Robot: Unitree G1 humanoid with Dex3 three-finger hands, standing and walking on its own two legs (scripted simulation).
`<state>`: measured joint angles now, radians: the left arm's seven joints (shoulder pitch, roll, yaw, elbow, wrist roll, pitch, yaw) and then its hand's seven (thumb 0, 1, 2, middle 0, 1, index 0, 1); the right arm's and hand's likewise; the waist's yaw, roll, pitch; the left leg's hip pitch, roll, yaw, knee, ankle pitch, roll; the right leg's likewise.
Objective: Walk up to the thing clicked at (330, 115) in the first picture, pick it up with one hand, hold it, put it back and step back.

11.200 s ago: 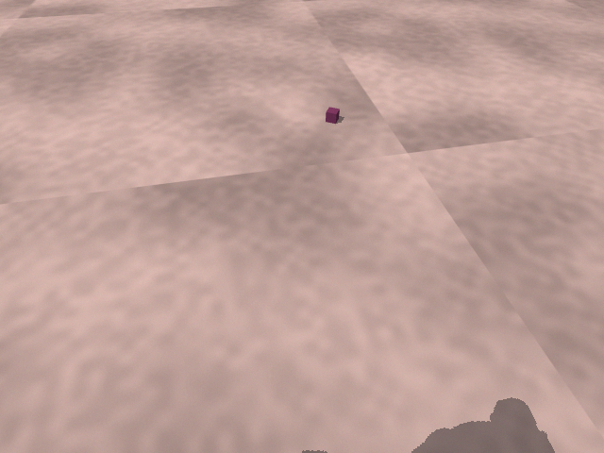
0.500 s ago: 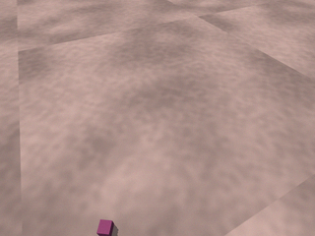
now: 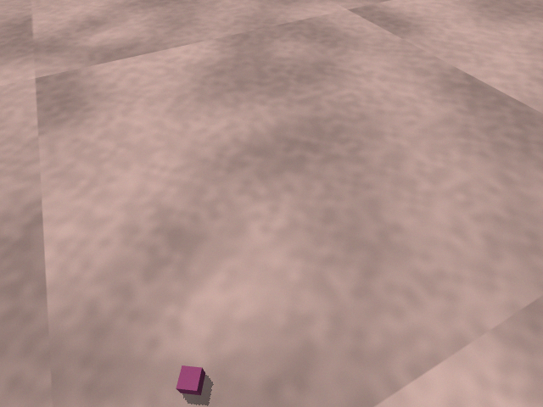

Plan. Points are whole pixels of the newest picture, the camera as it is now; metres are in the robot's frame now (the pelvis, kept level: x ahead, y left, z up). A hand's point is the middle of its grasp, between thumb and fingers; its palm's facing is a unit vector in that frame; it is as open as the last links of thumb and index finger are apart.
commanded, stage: walk up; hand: left
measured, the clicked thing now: (191, 380) +0.34 +0.31 -0.74
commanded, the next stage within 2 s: none
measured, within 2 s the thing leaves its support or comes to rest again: neither
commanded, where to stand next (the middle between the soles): +0.00 +0.05 m, yaw -2 degrees
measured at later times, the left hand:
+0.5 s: hand out of the picture +0.03 +0.39 -0.18, palm faces -0.03 -0.93 -0.37, open 7.4 cm
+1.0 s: hand out of the picture +0.05 +0.31 -0.15, palm faces -0.08 -0.93 -0.36, open 7.4 cm
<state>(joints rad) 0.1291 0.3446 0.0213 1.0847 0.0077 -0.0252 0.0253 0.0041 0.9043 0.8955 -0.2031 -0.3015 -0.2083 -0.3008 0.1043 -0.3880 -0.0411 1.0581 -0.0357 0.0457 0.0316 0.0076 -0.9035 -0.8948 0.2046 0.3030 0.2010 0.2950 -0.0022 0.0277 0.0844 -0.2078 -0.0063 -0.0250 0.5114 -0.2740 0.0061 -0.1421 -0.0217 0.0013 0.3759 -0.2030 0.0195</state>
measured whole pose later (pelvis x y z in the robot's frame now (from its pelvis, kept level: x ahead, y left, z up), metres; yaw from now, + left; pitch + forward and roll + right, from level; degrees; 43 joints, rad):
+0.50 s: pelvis -0.03 +0.11 -0.01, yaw +0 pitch -2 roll -1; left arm 0.17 0.42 0.05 0.96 0.02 0.05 0.02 0.00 0.91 0.90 -0.20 -0.30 -0.20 -0.30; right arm 0.18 -0.32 -0.05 0.90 -0.01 -0.01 0.00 0.01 -0.90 -0.89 0.21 0.30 0.21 0.30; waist 0.01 -0.06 0.16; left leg -0.23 0.00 -0.01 0.58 -0.31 0.02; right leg -0.38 0.06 0.12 0.98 -0.49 -0.01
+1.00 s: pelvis -0.06 +0.06 -0.02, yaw -3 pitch -3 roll +0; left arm 0.19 0.34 0.04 0.89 0.04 0.00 -0.03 0.01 0.90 0.90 -0.20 -0.30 -0.21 -0.30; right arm 0.27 -0.42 -0.04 0.93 0.00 -0.01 -0.01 0.01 -0.91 -0.90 0.20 0.30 0.20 0.29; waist -0.01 0.02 0.10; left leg -0.32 0.01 -0.03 0.79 -0.49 0.00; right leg -0.24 0.02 0.02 0.61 -0.32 -0.02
